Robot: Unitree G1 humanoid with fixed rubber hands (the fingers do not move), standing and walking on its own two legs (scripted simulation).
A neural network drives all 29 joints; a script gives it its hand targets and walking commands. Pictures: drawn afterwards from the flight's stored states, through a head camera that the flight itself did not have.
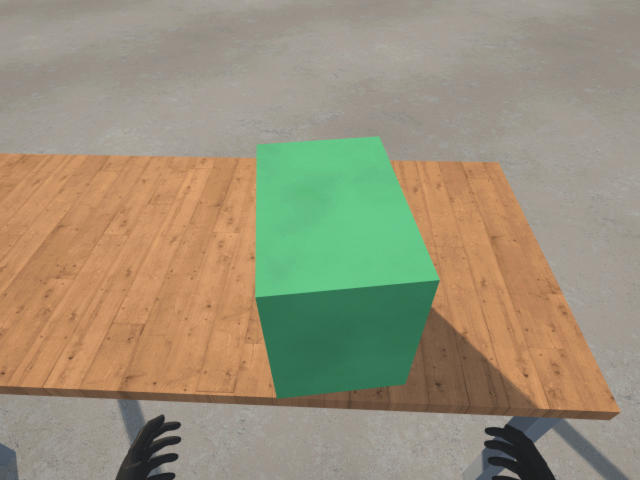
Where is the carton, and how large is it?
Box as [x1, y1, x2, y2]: [255, 136, 439, 398]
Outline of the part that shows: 378,136 257,144 255,298 277,398 405,383 439,279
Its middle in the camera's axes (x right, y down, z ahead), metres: +0.02 +0.03 +0.64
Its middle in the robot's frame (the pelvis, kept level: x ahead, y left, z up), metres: +0.47 -0.01 +0.00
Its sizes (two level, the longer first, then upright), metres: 0.319 0.209 0.268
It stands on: a table, 0.63 m high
